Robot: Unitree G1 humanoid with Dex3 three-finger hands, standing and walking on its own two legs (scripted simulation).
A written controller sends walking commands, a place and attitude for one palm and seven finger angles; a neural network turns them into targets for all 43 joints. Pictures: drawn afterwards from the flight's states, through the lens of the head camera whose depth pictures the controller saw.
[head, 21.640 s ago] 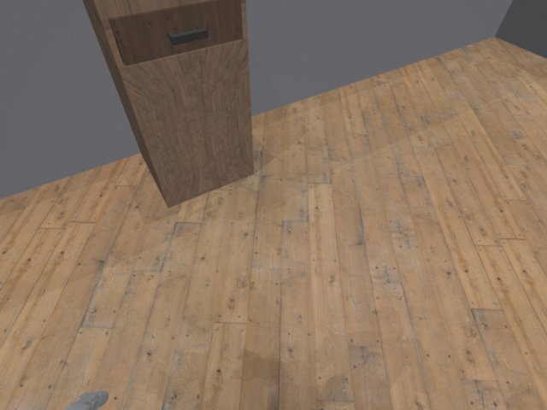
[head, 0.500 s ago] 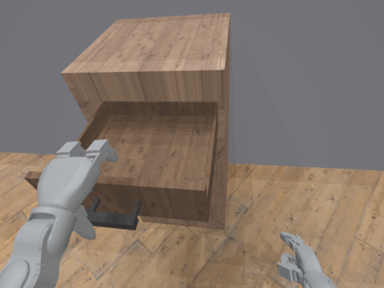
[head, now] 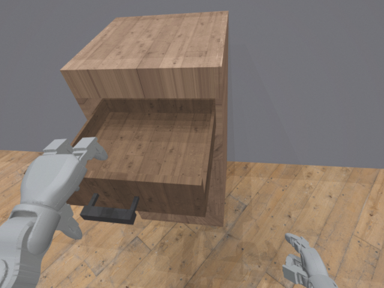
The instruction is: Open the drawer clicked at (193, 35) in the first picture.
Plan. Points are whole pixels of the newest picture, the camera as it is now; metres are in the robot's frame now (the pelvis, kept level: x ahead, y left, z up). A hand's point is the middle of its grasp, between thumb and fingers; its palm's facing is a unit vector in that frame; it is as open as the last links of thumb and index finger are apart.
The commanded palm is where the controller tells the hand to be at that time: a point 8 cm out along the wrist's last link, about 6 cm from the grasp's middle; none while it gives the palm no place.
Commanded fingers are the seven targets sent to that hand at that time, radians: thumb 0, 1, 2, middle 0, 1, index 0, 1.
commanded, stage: draw the hand back to the body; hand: left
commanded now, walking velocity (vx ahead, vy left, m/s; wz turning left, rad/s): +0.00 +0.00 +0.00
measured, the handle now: (111, 206) +0.27 +0.25 +0.00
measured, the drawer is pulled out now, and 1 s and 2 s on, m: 0.30 0.30 0.30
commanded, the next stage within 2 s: step back with the hand held close in 1.38 s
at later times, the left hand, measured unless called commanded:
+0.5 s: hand (73, 193) +0.21 +0.24 +0.16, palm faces +0.30 -0.71 -0.63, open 13.7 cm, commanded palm +0.16 +0.27 +0.20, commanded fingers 0.00 -0.25 0.41 -0.28 -1.04 -0.28 -1.04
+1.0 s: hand (63, 185) +0.21 +0.24 +0.18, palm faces +0.41 -0.82 -0.40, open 10.3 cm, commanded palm +0.15 +0.28 +0.19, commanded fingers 0.00 0.62 0.78 -0.22 -0.48 -0.22 -0.48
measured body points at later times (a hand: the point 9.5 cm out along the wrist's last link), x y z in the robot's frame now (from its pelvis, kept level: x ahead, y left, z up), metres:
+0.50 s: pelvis +0.00 +0.01 +0.00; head +0.00 -0.03 +0.45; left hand +0.19 +0.27 +0.20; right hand +0.22 -0.19 -0.08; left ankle -0.02 +0.12 -0.74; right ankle +0.02 -0.11 -0.74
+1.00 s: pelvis +0.02 +0.01 +0.00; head +0.01 -0.01 +0.45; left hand +0.18 +0.29 +0.20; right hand +0.21 -0.21 -0.08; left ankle -0.02 +0.12 -0.74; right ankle +0.02 -0.11 -0.74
